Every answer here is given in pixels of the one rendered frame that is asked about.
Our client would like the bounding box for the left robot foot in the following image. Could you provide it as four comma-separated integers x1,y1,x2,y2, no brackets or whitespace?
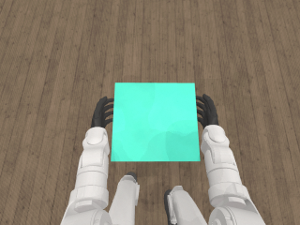
126,172,137,182

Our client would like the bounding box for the robot right forearm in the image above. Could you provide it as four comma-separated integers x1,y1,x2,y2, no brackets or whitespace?
201,125,261,217

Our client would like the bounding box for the robot left upper arm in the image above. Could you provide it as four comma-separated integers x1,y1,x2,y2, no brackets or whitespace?
61,208,113,225

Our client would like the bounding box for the left robot hand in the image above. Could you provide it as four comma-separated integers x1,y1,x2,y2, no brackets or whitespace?
90,96,114,128

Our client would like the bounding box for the right robot thigh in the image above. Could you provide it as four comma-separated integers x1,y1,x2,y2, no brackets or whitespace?
167,190,207,225

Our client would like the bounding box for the right robot hand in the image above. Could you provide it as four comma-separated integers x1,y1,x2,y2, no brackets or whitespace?
195,94,219,129

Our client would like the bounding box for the robot right upper arm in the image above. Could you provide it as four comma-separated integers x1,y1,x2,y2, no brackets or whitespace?
208,205,265,225

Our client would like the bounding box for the robot left forearm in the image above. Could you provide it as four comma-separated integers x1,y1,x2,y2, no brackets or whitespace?
60,127,110,225

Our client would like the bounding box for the carton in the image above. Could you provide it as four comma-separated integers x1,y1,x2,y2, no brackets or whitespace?
111,82,201,162

